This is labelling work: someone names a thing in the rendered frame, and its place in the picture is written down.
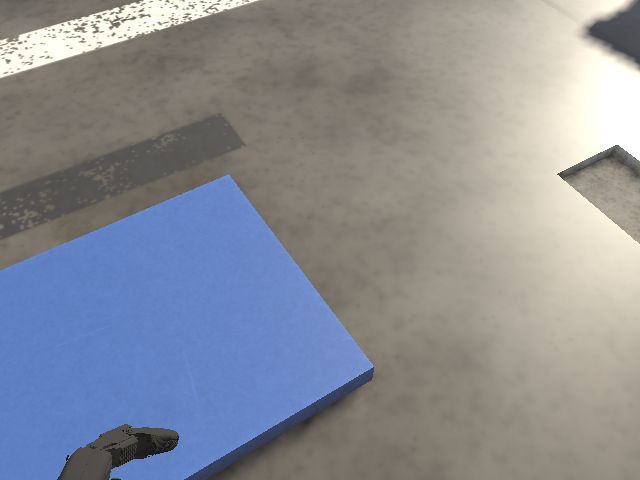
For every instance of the robot left hand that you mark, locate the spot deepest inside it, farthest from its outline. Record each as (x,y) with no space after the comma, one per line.
(115,448)

